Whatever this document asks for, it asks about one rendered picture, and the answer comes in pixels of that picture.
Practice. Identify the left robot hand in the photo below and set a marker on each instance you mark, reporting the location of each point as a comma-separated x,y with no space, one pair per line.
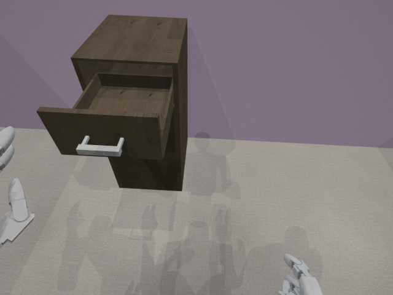
12,224

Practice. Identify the drawer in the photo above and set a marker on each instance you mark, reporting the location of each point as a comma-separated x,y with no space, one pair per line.
136,107

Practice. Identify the handle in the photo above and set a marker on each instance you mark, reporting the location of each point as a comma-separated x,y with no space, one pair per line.
86,149

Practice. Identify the right robot hand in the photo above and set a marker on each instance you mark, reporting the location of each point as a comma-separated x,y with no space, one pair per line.
307,284

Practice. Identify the cabinet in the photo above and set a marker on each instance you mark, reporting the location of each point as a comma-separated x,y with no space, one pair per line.
143,45

